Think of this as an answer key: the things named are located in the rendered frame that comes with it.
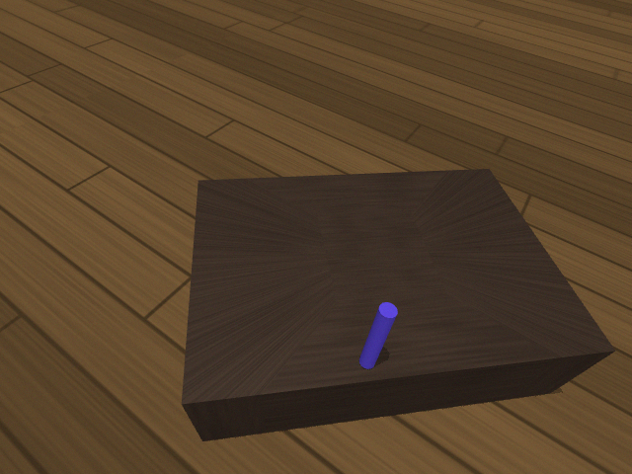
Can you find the can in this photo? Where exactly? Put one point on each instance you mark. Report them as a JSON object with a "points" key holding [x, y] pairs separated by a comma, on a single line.
{"points": [[378, 333]]}

